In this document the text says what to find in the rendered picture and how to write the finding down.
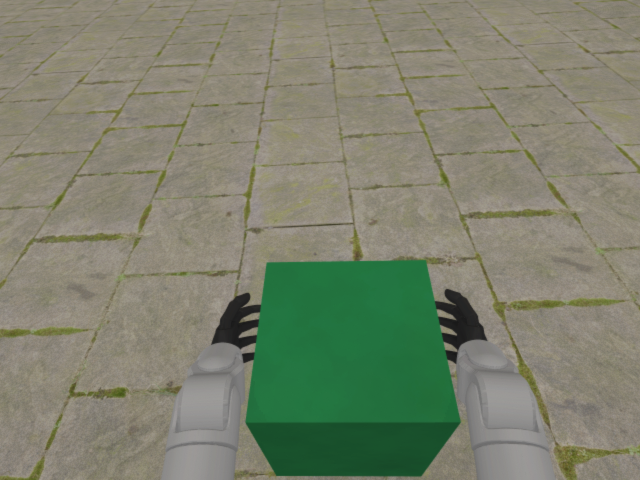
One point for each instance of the right robot forearm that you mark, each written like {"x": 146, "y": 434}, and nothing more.
{"x": 505, "y": 425}

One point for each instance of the left robot forearm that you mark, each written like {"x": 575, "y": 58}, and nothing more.
{"x": 204, "y": 429}

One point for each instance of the carton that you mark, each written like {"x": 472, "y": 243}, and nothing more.
{"x": 350, "y": 375}

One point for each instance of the left robot hand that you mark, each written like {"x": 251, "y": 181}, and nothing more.
{"x": 230, "y": 329}

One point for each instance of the right robot hand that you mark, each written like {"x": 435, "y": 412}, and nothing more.
{"x": 466, "y": 325}

